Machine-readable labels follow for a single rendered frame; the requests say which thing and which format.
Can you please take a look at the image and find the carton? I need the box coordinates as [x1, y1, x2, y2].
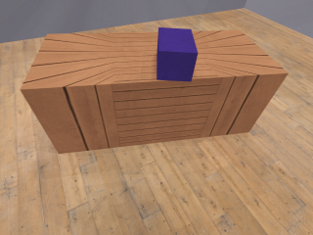
[156, 27, 198, 82]

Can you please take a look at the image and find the pedestal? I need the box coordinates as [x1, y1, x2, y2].
[20, 30, 289, 154]

